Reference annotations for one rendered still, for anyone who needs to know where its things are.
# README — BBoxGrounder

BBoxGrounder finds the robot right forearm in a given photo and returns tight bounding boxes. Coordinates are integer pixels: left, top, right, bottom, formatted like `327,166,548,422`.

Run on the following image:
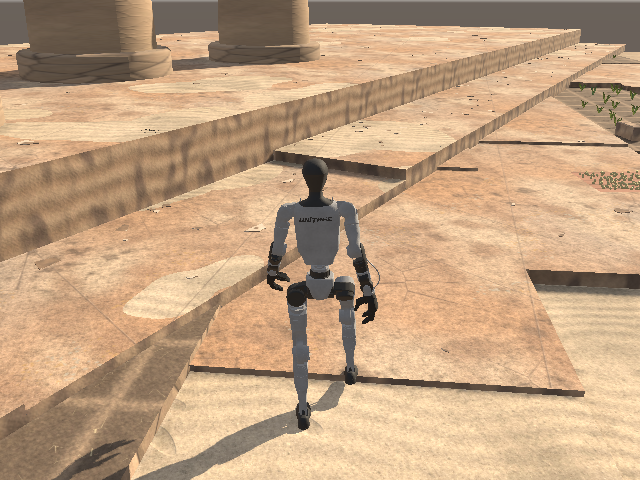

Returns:
353,243,375,296

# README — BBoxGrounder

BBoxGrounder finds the right robot upper arm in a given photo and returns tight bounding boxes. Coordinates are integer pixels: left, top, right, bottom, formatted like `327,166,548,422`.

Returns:
337,201,362,259

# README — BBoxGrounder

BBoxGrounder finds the robot left forearm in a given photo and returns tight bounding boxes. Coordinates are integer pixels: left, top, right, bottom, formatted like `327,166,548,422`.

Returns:
267,241,283,276

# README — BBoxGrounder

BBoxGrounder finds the robot right hand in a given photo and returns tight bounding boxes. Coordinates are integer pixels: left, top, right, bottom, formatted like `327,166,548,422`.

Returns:
354,293,378,324

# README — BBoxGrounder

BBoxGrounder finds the robot left shin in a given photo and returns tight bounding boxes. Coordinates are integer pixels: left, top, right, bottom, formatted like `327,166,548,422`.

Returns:
292,346,308,415

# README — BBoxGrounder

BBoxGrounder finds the left robot upper arm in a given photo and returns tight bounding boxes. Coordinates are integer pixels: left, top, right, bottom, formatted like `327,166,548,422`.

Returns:
271,202,296,256

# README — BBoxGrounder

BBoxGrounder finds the humanoid robot head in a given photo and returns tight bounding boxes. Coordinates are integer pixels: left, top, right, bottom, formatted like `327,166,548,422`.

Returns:
299,158,334,207

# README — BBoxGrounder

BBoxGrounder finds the robot left hand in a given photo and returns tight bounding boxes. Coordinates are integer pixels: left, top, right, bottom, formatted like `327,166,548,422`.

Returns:
267,272,290,291

